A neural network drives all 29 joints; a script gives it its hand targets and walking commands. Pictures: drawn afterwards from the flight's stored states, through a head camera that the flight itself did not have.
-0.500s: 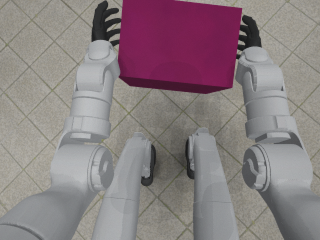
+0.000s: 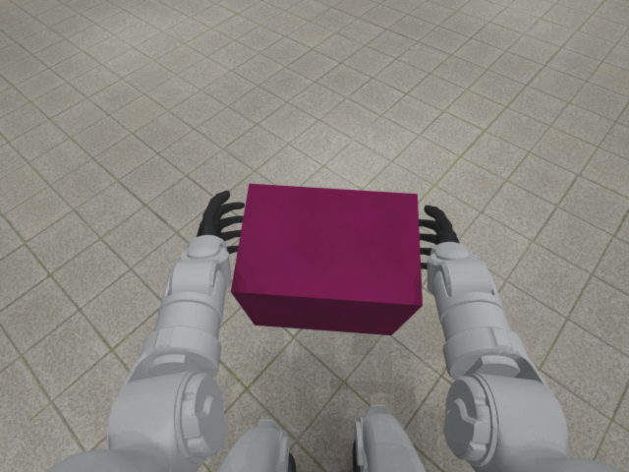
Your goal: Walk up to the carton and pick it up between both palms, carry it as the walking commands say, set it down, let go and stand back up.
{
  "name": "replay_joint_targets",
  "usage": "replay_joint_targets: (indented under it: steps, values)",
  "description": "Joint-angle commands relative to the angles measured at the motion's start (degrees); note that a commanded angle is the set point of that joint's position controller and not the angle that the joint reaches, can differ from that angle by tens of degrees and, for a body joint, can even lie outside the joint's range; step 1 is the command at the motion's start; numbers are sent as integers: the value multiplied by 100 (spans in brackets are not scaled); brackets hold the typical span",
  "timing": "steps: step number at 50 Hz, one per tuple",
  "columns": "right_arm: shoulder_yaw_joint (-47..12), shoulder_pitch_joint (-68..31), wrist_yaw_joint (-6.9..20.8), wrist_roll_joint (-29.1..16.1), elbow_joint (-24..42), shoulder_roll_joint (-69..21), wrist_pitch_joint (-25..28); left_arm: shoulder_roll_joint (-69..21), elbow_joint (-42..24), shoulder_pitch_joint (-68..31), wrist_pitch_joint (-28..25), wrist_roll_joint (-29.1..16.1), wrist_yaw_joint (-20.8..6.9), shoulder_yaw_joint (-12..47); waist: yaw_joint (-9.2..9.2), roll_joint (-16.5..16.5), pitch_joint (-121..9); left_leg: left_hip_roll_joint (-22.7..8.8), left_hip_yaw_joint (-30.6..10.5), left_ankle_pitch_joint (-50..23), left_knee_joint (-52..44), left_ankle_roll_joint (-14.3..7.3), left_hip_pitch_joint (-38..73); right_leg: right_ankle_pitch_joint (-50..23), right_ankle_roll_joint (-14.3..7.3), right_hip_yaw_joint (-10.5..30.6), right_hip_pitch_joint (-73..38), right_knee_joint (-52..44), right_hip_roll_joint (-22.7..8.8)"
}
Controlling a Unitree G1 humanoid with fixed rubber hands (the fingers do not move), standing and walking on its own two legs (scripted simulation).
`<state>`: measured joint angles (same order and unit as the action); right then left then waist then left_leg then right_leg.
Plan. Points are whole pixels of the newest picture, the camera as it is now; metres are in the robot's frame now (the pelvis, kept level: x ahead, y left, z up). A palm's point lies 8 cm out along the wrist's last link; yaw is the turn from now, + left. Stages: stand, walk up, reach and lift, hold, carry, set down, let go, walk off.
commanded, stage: reach and lift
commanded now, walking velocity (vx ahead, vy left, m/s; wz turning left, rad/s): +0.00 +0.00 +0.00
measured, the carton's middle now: (327, 266) +0.41 -0.02 -0.07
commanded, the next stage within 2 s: hold in 1.94 s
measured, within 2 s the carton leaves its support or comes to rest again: neither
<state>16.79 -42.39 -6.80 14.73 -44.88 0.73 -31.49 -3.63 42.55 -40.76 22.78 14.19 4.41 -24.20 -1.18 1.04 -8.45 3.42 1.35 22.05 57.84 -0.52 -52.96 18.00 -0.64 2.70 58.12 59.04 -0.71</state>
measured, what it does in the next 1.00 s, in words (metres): rises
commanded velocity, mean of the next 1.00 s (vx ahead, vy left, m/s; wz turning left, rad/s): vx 0.00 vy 0.00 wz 0.00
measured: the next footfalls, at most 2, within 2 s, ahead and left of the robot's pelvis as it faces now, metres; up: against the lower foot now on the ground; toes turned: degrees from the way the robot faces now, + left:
none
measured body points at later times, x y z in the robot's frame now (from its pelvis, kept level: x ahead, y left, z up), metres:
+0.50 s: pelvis +0.03 +0.00 +0.05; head +0.04 -0.03 +0.50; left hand +0.40 +0.14 +0.08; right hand +0.37 -0.19 +0.06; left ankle +0.06 +0.12 -0.66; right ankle +0.10 -0.11 -0.66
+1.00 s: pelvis +0.04 +0.00 +0.07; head -0.01 -0.02 +0.52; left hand +0.38 +0.14 +0.13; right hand +0.36 -0.18 +0.11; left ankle +0.06 +0.12 -0.66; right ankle +0.10 -0.11 -0.66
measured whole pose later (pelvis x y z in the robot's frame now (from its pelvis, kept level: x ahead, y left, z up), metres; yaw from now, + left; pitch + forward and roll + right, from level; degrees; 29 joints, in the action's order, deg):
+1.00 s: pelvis +0.04 +0.00 +0.07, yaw -2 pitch +1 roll +2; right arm 13.8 -26.3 -7.0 12.7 -30.9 -4.2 -42.8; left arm -5.0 27.7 -24.3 38.0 11.8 3.0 -17.5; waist -1.2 0.0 -8.4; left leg 2.8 1.0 14.1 29.2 -0.5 -15.8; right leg 11.9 -0.6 3.0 22.4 33.6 -0.4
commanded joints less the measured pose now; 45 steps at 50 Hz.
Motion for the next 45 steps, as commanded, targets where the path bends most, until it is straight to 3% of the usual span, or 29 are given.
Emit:
replay_joint_targets:
  steps: [1,3,4,5,6,8,10,11,13,15,19,20,21,22,23,27,28,31,32,34,37,43,44,45]
  values:
    - [-1951,-3750,2325,-1281,1169,-6670,826,-6295,240,-2817,75,-967,-2464,2447,154,-475,-3755,142,-463,-770,-1455,-184,1326,-928,49,-105,-4267,-1397,625]
    - [-2256,-3584,2326,-1426,1424,-6849,733,-6229,-292,-2920,108,-1174,-2469,2747,109,-486,-4043,158,-431,-1201,-1531,-185,1697,-1348,91,-50,-4639,-1489,621]
    - [-2231,-3355,2334,-1465,1278,-6900,683,-6083,-390,-2932,134,-1129,-2459,2720,205,-408,-3881,160,-417,-1278,-1580,-188,1608,-1484,94,-30,-4616,-1512,603]
    - [-2395,-3276,2350,-1577,1510,-6984,681,-6167,-890,-3150,96,-1331,-2441,3040,87,-315,-4280,163,-445,-1557,-1647,-165,1946,-1817,73,-20,-4928,-1541,620]
    - [-2491,-3336,2334,-1617,1769,-6880,679,-6112,-846,-3101,160,-1355,-2436,3093,135,-210,-4179,160,-412,-1593,-1662,-151,1935,-1875,60,-16,-4967,-1528,622]
    - [-2722,-3124,2303,-1716,1930,-6959,595,-6020,-1261,-3116,212,-1496,-2430,3392,39,-306,-4197,156,-465,-1827,-1772,-142,2136,-2107,83,27,-5154,-1675,617]
    - [-2906,-3056,2255,-1712,2206,-6951,524,-6017,-1220,-2838,302,-1510,-2416,3474,46,-385,-4100,168,-474,-1790,-1922,-137,2163,-2120,115,48,-5389,-1798,618]
    - [-2902,-2929,2272,-1672,2078,-6923,424,-6000,-1143,-2697,367,-1441,-2402,3429,123,-379,-3773,160,-503,-1650,-2032,-130,2150,-1905,123,47,-5281,-1889,609]
    - [-2767,-2728,2275,-1547,1952,-6800,339,-6055,-830,-2385,476,-1327,-2403,3301,96,-297,-3217,146,-504,-1443,-2226,-132,2097,-1698,103,61,-5152,-2056,576]
    - [-3060,-2844,2269,-1598,2375,-6792,289,-6247,-738,-2082,565,-1375,-2439,3354,89,-494,-3345,148,-510,-1515,-2312,-125,2443,-1703,136,43,-5396,-2173,582]
    - [-3169,-2834,2278,-1663,2576,-6762,167,-6228,-658,-1884,685,-1348,-2485,3271,142,-423,-3060,138,-525,-1470,-2525,-142,2664,-1639,142,76,-5597,-2391,536]
    - [-3232,-2742,2280,-1684,2557,-6795,111,-6224,-902,-1914,692,-1419,-2484,3298,158,-495,-3094,142,-540,-1568,-2607,-131,2803,-1730,130,73,-5736,-2466,543]
    - [-3124,-2747,2295,-1661,2447,-6736,76,-6107,-722,-1812,738,-1319,-2487,3139,197,-414,-2829,122,-516,-1435,-2661,-147,2786,-1559,140,70,-5620,-2524,518]
    - [-3129,-2594,2301,-1649,2356,-6792,31,-6107,-927,-1939,732,-1364,-2484,3198,131,-388,-2734,125,-518,-1413,-2704,-150,2868,-1555,139,64,-5578,-2535,518]
    - [-3249,-2489,2302,-1687,2308,-6970,-43,-6015,-1138,-2011,756,-1427,-2485,3254,209,-525,-2861,125,-491,-1453,-2780,-158,3042,-1598,167,89,-5800,-2650,509]
    - [-3300,-2444,2320,-1825,2375,-7010,-171,-6083,-1469,-2177,911,-1605,-2517,3538,35,-502,-2685,93,-569,-1604,-2977,-140,3440,-1751,169,48,-5896,-2830,508]
    - [-3287,-2440,2312,-1790,2406,-7026,-212,-5993,-1419,-2027,951,-1539,-2520,3408,102,-580,-2470,106,-550,-1571,-3000,-153,3359,-1707,190,45,-5879,-2883,503]
    - [-3317,-2276,2318,-1882,2494,-7018,-315,-6072,-1608,-1871,1085,-1596,-2502,3579,57,-339,-2380,100,-566,-1760,-3122,-121,3602,-1844,174,38,-5942,-2977,502]
    - [-3358,-2236,2315,-1895,2493,-7075,-372,-6059,-1554,-1768,1167,-1571,-2497,3586,113,-436,-2397,110,-562,-1851,-3161,-115,3760,-1897,195,23,-6032,-3042,516]
    - [-3402,-2264,2321,-1954,2598,-7021,-410,-6156,-1756,-1916,1199,-1725,-2498,3743,-19,-323,-2313,103,-573,-1898,-3220,-94,3826,-1956,168,41,-6109,-3076,505]
    - [-3328,-2286,2342,-1944,2478,-6970,-548,-5988,-1579,-1763,1328,-1614,-2477,3524,79,-443,-1788,70,-528,-1622,-3347,-108,3743,-1660,198,11,-6014,-3195,488]
    - [-3539,-2255,2379,-2084,2740,-7065,-686,-6165,-2082,-1986,1435,-1880,-2497,3945,-7,-399,-2187,89,-508,-1861,-3463,-74,4085,-1920,199,30,-6326,-3303,520]
    - [-3631,-2384,2378,-2121,2868,-7029,-703,-6169,-2056,-1951,1472,-1875,-2496,3954,44,-459,-2125,105,-492,-1912,-3462,-68,4057,-1944,222,37,-6338,-3335,518]
    - [-3418,-2341,2363,-1985,2701,-6941,-734,-6154,-1825,-1910,1507,-1807,-2512,3775,-41,-394,-1861,114,-471,-1651,-3505,-47,3868,-1753,197,61,-6329,-3380,483]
